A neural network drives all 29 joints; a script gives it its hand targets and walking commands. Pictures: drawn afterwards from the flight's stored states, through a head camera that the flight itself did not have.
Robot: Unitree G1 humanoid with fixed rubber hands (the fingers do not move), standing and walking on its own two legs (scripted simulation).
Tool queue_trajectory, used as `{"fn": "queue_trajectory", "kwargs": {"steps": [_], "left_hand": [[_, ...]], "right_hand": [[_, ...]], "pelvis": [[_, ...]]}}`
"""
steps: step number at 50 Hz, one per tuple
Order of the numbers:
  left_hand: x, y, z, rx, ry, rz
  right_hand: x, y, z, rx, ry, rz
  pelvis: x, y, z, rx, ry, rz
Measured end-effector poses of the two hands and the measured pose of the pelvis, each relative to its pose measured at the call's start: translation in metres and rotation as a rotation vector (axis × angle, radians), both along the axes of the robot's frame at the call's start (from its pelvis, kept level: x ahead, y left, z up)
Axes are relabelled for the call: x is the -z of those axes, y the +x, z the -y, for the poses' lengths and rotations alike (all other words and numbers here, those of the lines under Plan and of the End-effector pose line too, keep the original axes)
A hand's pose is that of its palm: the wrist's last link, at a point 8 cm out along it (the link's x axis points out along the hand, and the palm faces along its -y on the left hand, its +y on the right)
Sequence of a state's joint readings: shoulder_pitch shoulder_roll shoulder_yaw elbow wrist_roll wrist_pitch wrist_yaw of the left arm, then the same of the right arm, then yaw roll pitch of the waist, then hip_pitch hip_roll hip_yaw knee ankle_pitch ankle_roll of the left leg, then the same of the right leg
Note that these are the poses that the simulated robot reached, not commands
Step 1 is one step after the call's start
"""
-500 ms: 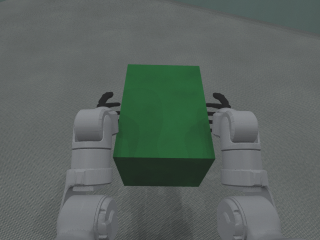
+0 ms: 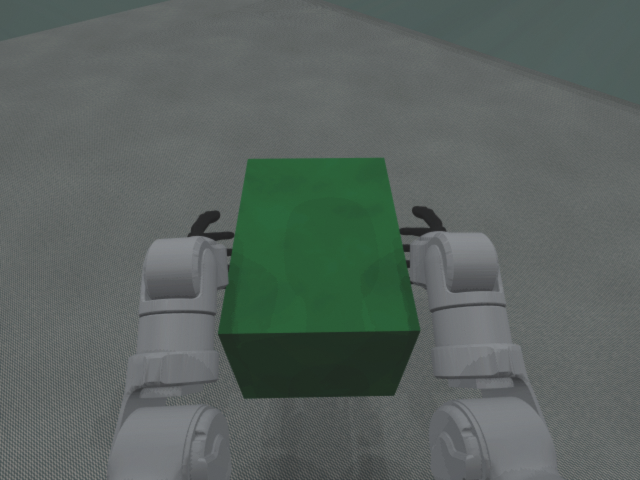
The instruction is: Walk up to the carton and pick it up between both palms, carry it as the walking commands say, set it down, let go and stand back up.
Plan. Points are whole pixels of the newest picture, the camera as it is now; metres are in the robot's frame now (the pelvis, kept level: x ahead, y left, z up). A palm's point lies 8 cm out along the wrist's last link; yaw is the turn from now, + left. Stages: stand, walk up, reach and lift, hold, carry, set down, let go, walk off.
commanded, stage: carry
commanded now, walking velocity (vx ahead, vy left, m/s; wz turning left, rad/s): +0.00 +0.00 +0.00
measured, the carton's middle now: (317, 271) +0.41 +0.03 +0.03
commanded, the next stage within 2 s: none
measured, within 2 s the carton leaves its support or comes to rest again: neither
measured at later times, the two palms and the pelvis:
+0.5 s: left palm (220, 270) +0.32 +0.13 +0.14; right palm (481, 281) +0.31 -0.14 +0.14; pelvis -0.02 +0.01 +0.00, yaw -1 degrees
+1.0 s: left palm (238, 268) +0.33 +0.12 +0.13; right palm (488, 282) +0.32 -0.16 +0.13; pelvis -0.02 -0.01 +0.00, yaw +0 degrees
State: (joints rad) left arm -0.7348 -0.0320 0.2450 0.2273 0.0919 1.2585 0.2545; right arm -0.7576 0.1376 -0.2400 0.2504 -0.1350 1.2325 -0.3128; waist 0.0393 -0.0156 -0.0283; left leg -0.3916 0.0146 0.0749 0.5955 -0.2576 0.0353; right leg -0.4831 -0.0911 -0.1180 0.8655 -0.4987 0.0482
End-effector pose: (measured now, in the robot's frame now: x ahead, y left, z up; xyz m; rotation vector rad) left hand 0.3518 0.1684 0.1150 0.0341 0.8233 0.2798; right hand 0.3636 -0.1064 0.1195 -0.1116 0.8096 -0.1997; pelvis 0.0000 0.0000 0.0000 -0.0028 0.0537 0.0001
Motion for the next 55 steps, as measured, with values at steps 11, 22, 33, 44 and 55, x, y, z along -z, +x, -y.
{"fn": "queue_trajectory", "kwargs": {"steps": [11, 22, 33, 44, 55], "left_hand": [[-0.020, -0.021, 0.019, 0.041, 0.057, 0.028], [-0.029, -0.030, 0.037, 0.127, 0.060, 0.031], [-0.027, -0.037, 0.029, 0.094, 0.072, 0.006], [-0.021, -0.029, 0.042, 0.100, 0.068, 0.010], [-0.015, -0.016, 0.054, 0.111, 0.058, 0.026]], "right_hand": [[-0.004, -0.032, 0.019, 0.040, 0.059, 0.030], [-0.023, -0.052, 0.037, 0.080, 0.026, 0.032], [-0.017, -0.050, 0.030, 0.029, 0.022, 0.008], [-0.009, -0.046, 0.043, 0.052, 0.040, 0.012], [-0.004, -0.035, 0.055, 0.061, 0.045, 0.028]], "pelvis": [[-0.001, -0.019, -0.008, -0.013, -0.003, 0.020], [-0.004, -0.022, -0.010, 0.009, 0.004, 0.020], [-0.005, -0.026, -0.003, 0.004, 0.004, 0.014], [-0.005, -0.024, 0.005, 0.004, 0.005, 0.009], [-0.005, -0.016, 0.012, 0.009, 0.007, 0.007]]}}
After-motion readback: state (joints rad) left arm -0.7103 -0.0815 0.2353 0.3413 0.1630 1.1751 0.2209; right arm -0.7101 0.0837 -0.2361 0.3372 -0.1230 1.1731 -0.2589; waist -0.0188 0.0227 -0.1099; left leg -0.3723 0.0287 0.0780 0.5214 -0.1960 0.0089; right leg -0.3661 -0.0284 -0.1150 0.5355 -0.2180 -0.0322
